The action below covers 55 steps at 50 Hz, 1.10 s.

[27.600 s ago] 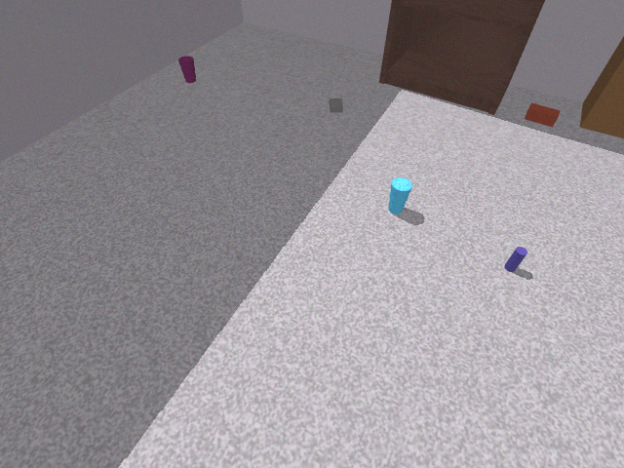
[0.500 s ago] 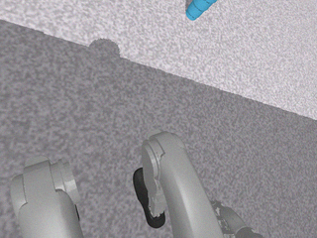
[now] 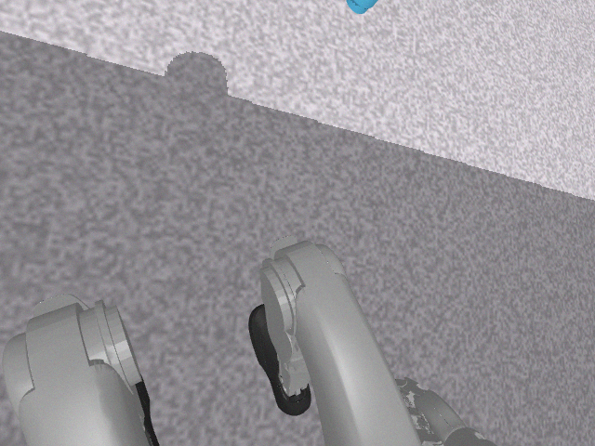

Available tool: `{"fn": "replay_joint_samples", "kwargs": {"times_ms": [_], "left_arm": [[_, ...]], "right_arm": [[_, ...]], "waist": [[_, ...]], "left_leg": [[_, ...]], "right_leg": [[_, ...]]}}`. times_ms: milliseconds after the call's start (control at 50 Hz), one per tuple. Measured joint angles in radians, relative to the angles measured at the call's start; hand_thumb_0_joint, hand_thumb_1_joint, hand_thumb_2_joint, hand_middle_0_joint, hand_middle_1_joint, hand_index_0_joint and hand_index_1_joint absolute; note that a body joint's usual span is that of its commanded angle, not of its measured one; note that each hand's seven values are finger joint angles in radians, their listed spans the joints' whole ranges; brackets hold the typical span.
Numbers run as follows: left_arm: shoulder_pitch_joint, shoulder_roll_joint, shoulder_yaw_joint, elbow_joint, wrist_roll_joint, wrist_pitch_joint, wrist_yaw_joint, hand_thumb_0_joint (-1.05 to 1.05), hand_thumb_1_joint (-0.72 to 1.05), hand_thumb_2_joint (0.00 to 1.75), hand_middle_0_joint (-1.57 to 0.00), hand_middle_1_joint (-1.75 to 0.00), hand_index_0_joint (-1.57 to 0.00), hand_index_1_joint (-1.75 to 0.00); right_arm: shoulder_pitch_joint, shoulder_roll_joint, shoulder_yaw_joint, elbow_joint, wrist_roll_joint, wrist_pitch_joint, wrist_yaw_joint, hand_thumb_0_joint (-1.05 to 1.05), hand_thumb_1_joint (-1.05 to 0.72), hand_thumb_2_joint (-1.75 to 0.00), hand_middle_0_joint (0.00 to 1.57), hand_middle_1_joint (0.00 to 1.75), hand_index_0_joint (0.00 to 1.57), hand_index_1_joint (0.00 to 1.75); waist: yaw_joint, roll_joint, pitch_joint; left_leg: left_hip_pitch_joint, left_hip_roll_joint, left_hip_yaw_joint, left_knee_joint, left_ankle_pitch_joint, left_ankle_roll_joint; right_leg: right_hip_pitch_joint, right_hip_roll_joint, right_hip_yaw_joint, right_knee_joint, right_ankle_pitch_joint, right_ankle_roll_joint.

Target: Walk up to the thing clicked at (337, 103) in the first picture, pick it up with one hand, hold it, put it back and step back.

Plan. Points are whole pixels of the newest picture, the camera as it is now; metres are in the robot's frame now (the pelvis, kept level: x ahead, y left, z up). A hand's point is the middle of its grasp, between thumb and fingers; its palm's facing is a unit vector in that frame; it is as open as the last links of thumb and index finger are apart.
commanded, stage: close in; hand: left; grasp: from above
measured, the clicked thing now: out of the picture +0.48 +0.37 -0.30
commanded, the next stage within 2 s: rest palm in 0.06 s
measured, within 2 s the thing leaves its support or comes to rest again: neither
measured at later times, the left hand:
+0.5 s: hand out of the picture +0.47 +0.34 -0.24, palm faces -0.43 -0.13 -0.89, open 14.2 cm
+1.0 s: hand out of the picture +0.47 +0.34 -0.26, palm faces -0.44 -0.15 -0.89, open 14.4 cm
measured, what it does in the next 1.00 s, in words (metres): stands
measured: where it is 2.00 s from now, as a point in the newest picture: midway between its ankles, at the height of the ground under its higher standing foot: (215, 405)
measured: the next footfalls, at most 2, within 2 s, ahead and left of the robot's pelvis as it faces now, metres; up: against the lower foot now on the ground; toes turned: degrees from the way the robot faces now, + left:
none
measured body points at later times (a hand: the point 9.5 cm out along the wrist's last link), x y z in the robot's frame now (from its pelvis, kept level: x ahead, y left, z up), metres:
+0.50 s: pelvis +0.00 +0.01 -0.01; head +0.27 +0.13 +0.32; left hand +0.49 +0.34 -0.18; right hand +0.06 -0.25 -0.07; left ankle +0.08 +0.14 -0.29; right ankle +0.10 -0.12 -0.29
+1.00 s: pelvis +0.00 +0.01 -0.01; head +0.29 +0.13 +0.31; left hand +0.49 +0.35 -0.21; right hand +0.07 -0.25 -0.07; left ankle +0.08 +0.14 -0.29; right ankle +0.10 -0.12 -0.29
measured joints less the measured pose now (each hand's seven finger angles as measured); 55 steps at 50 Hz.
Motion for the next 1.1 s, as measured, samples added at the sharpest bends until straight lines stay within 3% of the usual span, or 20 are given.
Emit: {"fn": "replay_joint_samples", "kwargs": {"times_ms": [140, 220, 280, 420, 560, 800, 1100], "left_arm": [[-0.034, 0.03, -0.003, 0.055, 0.075, -0.078, 0.099, 0.0, -0.49, 0.96, -0.15, -0.95, -0.14, -0.95], [-0.048, 0.038, 0.007, 0.095, 0.116, -0.069, 0.164, 0.0, -0.49, 0.96, -0.15, -0.95, -0.14, -0.95], [-0.065, 0.045, -0.004, 0.143, 0.124, -0.045, 0.204, 0.0, -0.5, 0.98, -0.13, -0.94, -0.12, -0.95], [-0.081, 0.066, 0.004, 0.205, 0.113, 0.0, 0.252, 0.0, -0.52, 0.99, -0.11, -0.94, -0.09, -0.96], [-0.077, 0.08, 0.011, 0.218, 0.093, 0.017, 0.259, 0.0, -0.53, 0.99, -0.1, -0.96, -0.09, -0.97], [-0.057, 0.104, 0.016, 0.19, 0.056, 0.009, 0.248, 0.0, -0.55, 1.0, -0.1, -0.96, -0.08, -0.97], [-0.054, 0.121, -0.004, 0.213, 0.069, -0.018, 0.278, 0.0, -0.55, 1.0, -0.09, -0.96, -0.07, -0.97]], "right_arm": [[-0.033, -0.005, 0.013, 0.002, -0.03, -0.002, -0.001, 0.0, -0.89, -0.89, 0.2, 0.3, 0.2, 0.3], [-0.045, -0.005, 0.017, -0.002, -0.044, -0.017, 0.006, 0.0, -0.89, -0.89, 0.2, 0.3, 0.2, 0.3], [-0.052, -0.002, 0.025, -0.002, -0.05, -0.033, 0.013, 0.0, -0.89, -0.89, 0.2, 0.3, 0.2, 0.3], [-0.047, -0.001, 0.057, -0.012, -0.06, -0.072, 0.022, 0.0, -0.89, -0.89, 0.2, 0.3, 0.2, 0.3], [-0.027, -0.004, 0.086, -0.013, -0.068, -0.099, 0.03, 0.0, -0.89, -0.89, 0.2, 0.3, 0.2, 0.3], [-0.037, -0.017, 0.109, -0.014, -0.074, -0.13, 0.048, 0.0, -0.9, -0.89, 0.2, 0.3, 0.2, 0.3], [-0.083, -0.031, 0.118, -0.027, -0.089, -0.138, 0.057, 0.0, -0.9, -0.9, 0.2, 0.3, 0.2, 0.3]], "waist": [[-0.003, -0.043, 0.007], [-0.019, -0.052, 0.004], [-0.035, -0.058, 0.004], [-0.068, -0.067, 0.023], [-0.084, -0.072, 0.045], [-0.082, -0.087, 0.08], [-0.071, -0.108, 0.089]], "left_leg": [[0.0, -0.007, -0.026, 0.025, -0.01, -0.006], [-0.004, -0.008, -0.032, 0.034, -0.015, -0.004], [-0.007, -0.005, -0.033, 0.039, -0.017, -0.001], [-0.017, 0.001, -0.04, 0.053, -0.015, 0.005], [-0.024, 0.005, -0.045, 0.065, -0.018, 0.005], [-0.014, 0.008, -0.061, 0.082, -0.036, 0.002], [0.001, 0.009, -0.077, 0.088, -0.041, 0.0]], "right_leg": [[0.011, 0.001, -0.021, 0.01, -0.007, -0.003], [0.012, 0.002, -0.026, 0.013, -0.011, -0.005], [0.009, 0.006, -0.026, 0.014, -0.01, -0.001], [-0.001, 0.015, -0.03, 0.019, 0.0, 0.005], [-0.01, 0.02, -0.033, 0.026, 0.004, 0.006], [0.0, 0.028, -0.043, 0.032, -0.004, 0.014], [0.019, 0.031, -0.056, 0.026, -0.002, 0.012]]}}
